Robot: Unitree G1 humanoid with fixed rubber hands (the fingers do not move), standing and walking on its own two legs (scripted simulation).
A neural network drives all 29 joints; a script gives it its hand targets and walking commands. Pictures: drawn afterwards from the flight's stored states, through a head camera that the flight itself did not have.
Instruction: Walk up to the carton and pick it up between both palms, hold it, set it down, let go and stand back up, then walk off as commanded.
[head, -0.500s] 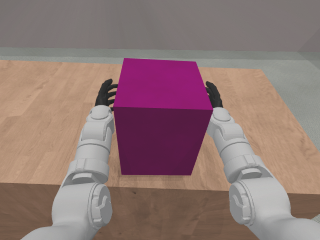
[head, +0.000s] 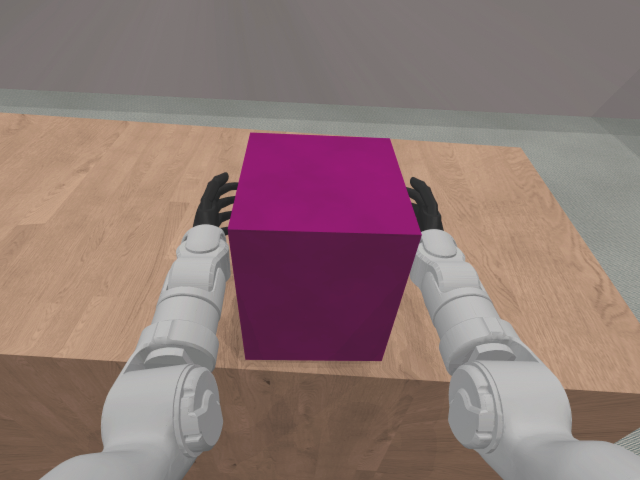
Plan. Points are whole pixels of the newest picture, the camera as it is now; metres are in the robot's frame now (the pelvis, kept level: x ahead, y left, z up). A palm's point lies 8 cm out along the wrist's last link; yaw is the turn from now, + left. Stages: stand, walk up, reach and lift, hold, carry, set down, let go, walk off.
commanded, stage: set down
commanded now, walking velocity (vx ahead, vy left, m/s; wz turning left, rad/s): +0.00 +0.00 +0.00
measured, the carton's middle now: (317, 249) +0.41 +0.01 +0.08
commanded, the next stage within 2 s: none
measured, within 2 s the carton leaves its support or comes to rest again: rests again in 0.38 s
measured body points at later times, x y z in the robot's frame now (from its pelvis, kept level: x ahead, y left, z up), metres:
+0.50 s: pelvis +0.01 +0.00 +0.00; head -0.01 +0.02 +0.45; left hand +0.41 +0.16 +0.10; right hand +0.41 -0.13 +0.11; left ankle +0.03 +0.13 -0.75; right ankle +0.00 -0.10 -0.75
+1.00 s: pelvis +0.00 +0.00 +0.00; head +0.00 +0.02 +0.45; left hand +0.41 +0.16 +0.10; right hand +0.41 -0.13 +0.10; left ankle +0.03 +0.13 -0.75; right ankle +0.00 -0.10 -0.75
